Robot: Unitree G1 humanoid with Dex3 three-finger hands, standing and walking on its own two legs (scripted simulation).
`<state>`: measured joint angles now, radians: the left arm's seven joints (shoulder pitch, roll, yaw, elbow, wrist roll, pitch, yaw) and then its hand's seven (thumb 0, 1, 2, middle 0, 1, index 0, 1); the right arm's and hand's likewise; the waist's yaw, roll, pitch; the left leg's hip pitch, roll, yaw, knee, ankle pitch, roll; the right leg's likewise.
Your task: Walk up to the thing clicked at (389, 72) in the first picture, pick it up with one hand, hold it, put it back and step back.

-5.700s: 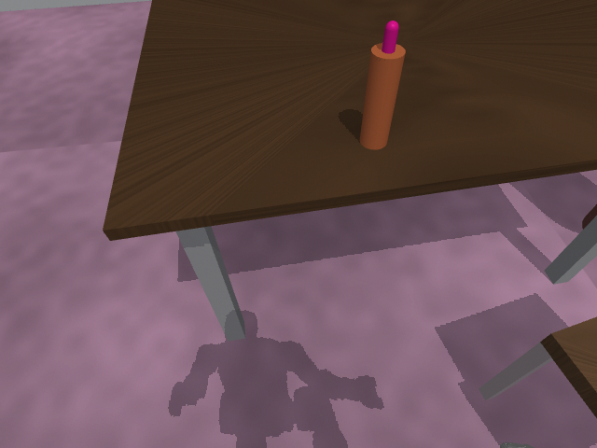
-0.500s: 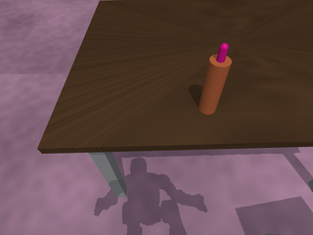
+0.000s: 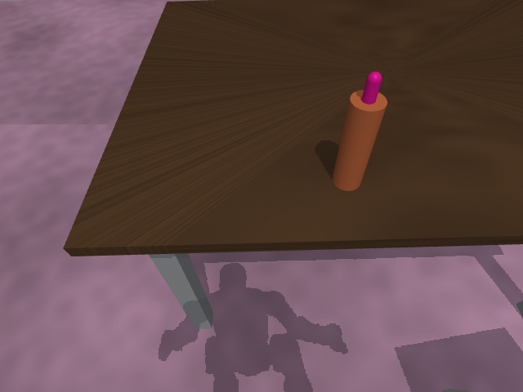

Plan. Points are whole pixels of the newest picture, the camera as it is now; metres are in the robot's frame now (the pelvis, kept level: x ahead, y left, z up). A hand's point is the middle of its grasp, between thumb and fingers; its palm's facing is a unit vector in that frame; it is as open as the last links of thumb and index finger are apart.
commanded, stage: rise first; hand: right
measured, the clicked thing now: (358, 135) +0.49 -0.16 +0.09
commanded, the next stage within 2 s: go down in 1.72 s
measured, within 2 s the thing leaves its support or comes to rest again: neither
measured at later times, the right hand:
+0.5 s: hand (440, 347) +0.18 -0.25 -0.08, palm faces +0.24 +0.91 -0.34, open 15.8 cm
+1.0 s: hand (469, 314) +0.19 -0.25 +0.04, palm faces +0.29 +0.89 -0.35, open 17.7 cm
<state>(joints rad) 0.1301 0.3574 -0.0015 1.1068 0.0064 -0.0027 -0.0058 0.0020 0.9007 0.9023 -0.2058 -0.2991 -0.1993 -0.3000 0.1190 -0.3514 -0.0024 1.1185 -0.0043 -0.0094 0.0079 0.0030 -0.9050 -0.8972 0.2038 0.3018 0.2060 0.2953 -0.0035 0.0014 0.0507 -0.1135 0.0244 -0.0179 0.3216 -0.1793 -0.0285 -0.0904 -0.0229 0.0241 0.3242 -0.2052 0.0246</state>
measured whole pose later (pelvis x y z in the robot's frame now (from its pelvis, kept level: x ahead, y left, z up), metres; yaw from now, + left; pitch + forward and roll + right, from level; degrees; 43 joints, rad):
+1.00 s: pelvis +0.01 +0.00 -0.01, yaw -1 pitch -2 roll +0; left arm 0.28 0.23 0.13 0.56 -0.02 -0.08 0.05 -0.01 -0.55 0.05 -0.06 -0.05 -0.05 -0.06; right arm 0.46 -0.28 -0.21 -0.07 0.05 -0.14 -0.03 -0.01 0.59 -0.03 0.04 0.06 0.05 0.05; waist -0.04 -0.03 0.02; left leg -0.15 0.03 -0.01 0.43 -0.25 -0.03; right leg -0.12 -0.02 0.03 0.43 -0.27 0.02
